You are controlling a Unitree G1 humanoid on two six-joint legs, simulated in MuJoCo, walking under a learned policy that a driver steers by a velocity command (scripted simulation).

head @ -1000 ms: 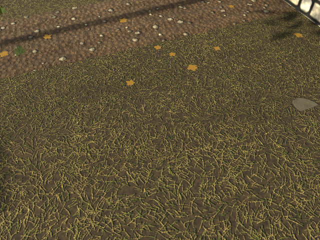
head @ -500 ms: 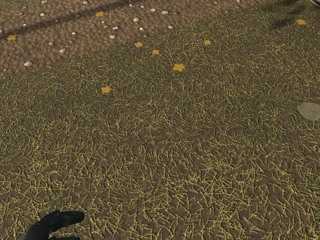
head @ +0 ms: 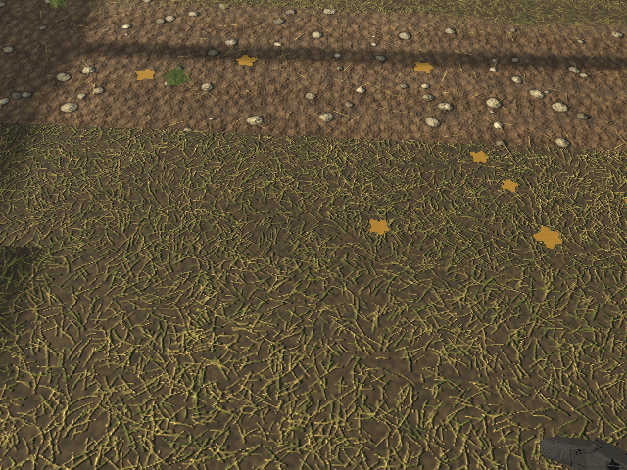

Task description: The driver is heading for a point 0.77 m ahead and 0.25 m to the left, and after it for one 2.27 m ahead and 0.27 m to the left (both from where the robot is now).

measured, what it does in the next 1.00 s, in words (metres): walks ahead, turning left: right foot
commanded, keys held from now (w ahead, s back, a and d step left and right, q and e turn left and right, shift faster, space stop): w+q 0.98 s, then w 0.02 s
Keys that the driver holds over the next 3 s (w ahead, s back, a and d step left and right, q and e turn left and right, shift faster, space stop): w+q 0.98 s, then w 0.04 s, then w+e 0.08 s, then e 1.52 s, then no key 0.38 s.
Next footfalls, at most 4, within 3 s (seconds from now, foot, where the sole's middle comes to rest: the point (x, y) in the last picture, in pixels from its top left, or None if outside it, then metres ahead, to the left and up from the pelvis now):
0.50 right None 0.36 -0.10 -0.74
1.02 left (173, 447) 0.57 0.34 -0.91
1.44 right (213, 339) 0.87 0.29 -0.91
1.86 left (129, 372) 0.76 0.49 -0.91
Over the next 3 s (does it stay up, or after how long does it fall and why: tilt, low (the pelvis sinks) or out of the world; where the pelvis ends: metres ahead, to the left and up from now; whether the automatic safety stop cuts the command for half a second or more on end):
stays up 0.76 0.35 -0.14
